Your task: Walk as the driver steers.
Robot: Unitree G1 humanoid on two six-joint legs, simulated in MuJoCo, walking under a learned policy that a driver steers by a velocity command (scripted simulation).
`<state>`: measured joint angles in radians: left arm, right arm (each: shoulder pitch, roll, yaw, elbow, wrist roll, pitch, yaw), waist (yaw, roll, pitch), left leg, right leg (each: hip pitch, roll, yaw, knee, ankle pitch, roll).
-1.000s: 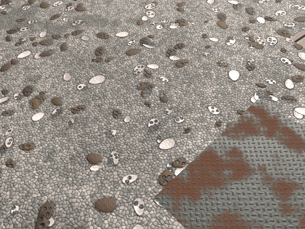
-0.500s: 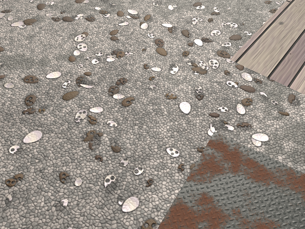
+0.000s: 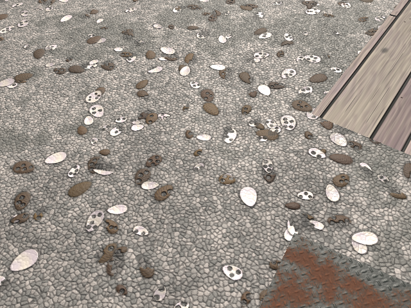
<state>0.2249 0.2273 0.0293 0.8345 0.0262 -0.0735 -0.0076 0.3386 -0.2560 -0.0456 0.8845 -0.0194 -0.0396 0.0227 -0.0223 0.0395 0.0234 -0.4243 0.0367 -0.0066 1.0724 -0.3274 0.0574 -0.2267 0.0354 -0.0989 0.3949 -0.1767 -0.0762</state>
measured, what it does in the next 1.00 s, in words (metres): walks ahead, turning left: left foot, then right foot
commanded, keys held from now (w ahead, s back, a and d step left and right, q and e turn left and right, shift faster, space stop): w+q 0.20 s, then q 0.80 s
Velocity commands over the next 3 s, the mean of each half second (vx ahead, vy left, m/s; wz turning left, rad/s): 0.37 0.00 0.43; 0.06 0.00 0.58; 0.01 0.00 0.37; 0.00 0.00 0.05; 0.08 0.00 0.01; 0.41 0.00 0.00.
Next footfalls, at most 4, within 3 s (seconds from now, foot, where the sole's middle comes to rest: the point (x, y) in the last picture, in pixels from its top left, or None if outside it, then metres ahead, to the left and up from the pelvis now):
0.36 left None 0.33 0.12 -0.78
0.94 right None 0.39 -0.05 -0.78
1.40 left None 0.23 0.09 -0.78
1.70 right None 0.37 -0.07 -0.78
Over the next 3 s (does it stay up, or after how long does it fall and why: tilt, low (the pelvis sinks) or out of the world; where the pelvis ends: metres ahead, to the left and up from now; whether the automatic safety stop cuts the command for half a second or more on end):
stays up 0.44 0.17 -0.02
